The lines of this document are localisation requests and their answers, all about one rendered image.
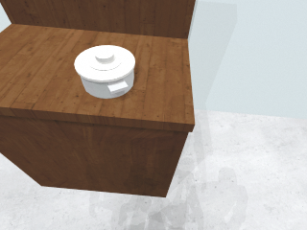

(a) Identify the lid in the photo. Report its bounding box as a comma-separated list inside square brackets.
[74, 45, 135, 82]

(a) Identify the table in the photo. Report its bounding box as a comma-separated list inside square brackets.
[0, 0, 196, 197]

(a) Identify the knob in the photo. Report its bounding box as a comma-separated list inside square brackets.
[94, 48, 114, 62]

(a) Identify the pot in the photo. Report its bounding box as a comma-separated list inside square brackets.
[81, 69, 134, 99]

